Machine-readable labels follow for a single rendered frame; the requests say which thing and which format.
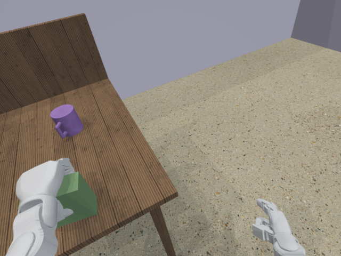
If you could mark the right robot hand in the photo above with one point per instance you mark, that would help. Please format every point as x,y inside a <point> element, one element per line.
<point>265,229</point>

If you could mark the robot right forearm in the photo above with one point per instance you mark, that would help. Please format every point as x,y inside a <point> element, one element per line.
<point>285,244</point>

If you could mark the left robot hand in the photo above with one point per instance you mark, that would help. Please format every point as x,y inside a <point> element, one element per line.
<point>45,179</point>

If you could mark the robot left forearm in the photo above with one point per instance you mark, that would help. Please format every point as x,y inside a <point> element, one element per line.
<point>34,227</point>

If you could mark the table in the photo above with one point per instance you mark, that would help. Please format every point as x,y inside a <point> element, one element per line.
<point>54,63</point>

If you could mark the sponge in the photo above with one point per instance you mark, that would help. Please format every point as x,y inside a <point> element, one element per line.
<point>76,194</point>

